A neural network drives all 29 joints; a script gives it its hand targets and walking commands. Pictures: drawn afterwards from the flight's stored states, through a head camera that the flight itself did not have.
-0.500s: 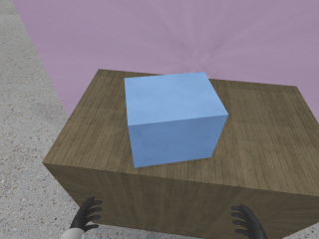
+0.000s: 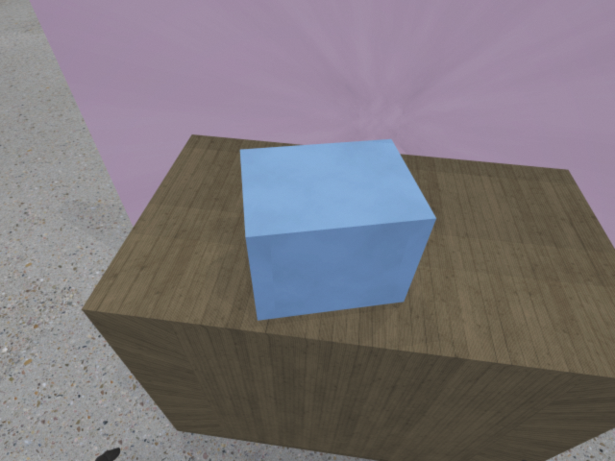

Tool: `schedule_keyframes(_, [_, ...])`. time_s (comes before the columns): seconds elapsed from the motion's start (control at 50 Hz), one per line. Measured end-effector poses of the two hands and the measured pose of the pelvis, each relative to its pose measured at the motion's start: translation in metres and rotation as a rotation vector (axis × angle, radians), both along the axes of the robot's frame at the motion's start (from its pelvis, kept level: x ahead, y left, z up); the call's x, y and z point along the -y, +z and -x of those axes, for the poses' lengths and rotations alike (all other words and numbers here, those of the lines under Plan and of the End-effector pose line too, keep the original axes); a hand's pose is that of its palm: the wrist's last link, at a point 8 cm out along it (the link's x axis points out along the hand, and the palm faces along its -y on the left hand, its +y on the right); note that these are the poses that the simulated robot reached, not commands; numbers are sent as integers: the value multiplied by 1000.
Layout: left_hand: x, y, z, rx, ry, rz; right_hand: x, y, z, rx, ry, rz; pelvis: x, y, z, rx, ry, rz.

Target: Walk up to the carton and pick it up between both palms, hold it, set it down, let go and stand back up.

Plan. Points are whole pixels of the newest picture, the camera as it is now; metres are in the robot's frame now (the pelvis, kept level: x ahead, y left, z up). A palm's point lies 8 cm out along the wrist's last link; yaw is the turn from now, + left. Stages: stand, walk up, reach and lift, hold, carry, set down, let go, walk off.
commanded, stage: stand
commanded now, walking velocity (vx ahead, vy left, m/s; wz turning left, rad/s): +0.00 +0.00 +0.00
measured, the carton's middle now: (325, 228) +0.47 -0.02 +0.02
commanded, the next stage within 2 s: none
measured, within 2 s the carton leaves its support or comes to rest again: neither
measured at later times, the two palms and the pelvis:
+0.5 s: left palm out of the picture +0.06 +0.30 -0.11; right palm out of the picture +0.05 -0.31 -0.10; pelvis -0.01 +0.00 +0.00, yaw +0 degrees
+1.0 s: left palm out of the picture +0.06 +0.30 -0.11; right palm out of the picture +0.06 -0.31 -0.10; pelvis -0.01 +0.00 +0.01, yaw +0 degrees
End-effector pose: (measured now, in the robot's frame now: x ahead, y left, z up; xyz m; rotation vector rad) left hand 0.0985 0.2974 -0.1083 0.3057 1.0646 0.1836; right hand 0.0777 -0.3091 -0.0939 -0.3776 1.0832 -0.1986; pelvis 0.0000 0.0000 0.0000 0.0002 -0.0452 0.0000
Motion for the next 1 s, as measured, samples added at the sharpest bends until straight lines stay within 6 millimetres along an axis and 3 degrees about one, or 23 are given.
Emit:
schedule_keyframes(0.44, [-8, -3, 37, -104, 42, -17, 4, -5, 23, -94, -9, 5, 1, 5, 11, -2, 5, -2])
schedule_keyframes(1.0, [-6, -2, 34, -125, 49, -17, 5, -8, 20, -116, -21, -1, 2, 6, 9, -10, 5, -3])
